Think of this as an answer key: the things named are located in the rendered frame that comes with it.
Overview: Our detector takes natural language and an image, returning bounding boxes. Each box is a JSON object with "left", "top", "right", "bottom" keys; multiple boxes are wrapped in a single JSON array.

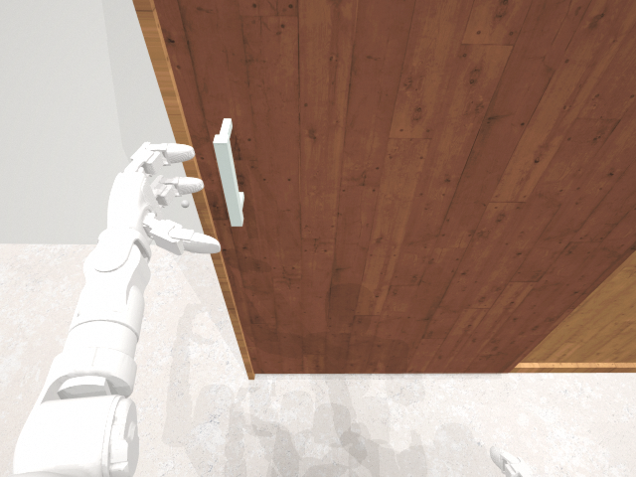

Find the handle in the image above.
[{"left": 213, "top": 118, "right": 244, "bottom": 227}]

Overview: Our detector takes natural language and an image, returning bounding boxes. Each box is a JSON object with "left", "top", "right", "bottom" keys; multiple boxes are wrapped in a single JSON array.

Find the robot left hand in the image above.
[{"left": 107, "top": 142, "right": 221, "bottom": 255}]

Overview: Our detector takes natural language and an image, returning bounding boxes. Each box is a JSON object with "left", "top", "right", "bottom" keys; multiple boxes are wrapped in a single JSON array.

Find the left robot forearm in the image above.
[{"left": 13, "top": 228, "right": 152, "bottom": 475}]

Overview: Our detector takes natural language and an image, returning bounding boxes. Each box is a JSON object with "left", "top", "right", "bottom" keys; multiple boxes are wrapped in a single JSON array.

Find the wardrobe door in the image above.
[
  {"left": 520, "top": 250, "right": 636, "bottom": 363},
  {"left": 153, "top": 0, "right": 636, "bottom": 374}
]

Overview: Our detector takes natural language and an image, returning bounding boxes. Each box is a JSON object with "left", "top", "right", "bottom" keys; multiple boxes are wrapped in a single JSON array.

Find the robot right hand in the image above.
[{"left": 490, "top": 446, "right": 533, "bottom": 477}]

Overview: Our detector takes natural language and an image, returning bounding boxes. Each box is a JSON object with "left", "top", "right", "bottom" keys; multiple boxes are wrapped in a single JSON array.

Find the left robot upper arm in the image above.
[{"left": 8, "top": 395, "right": 139, "bottom": 477}]

